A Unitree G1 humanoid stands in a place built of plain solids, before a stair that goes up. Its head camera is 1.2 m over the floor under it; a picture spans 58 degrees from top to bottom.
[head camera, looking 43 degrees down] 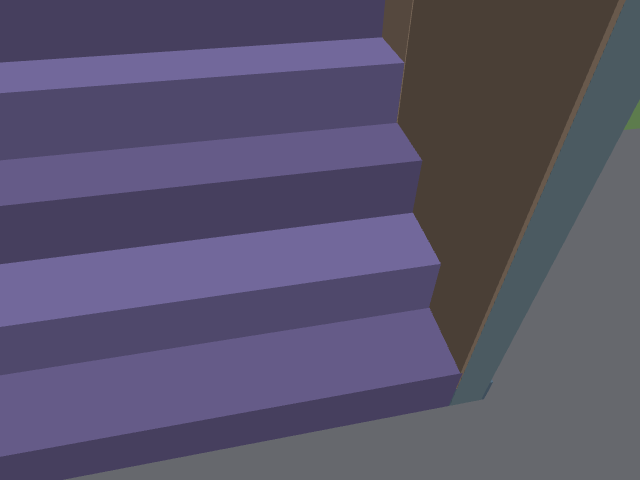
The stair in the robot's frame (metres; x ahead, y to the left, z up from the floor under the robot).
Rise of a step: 0.18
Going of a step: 0.22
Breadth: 1.20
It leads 11 degrees to the left of straight ahead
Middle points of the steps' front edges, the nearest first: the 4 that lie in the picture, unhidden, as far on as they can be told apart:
0.47 0.22 0.18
0.69 0.26 0.37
0.91 0.30 0.55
1.12 0.34 0.73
